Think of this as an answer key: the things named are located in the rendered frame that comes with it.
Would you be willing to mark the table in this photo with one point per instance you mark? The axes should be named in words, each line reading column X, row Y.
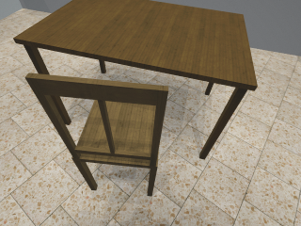
column 198, row 43

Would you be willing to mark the chair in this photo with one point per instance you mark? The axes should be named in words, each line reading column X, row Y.
column 124, row 125

